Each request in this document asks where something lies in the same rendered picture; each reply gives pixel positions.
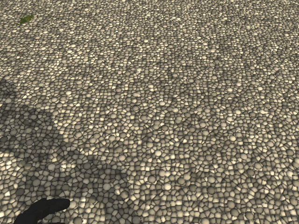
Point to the left robot hand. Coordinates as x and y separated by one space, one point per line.
41 209

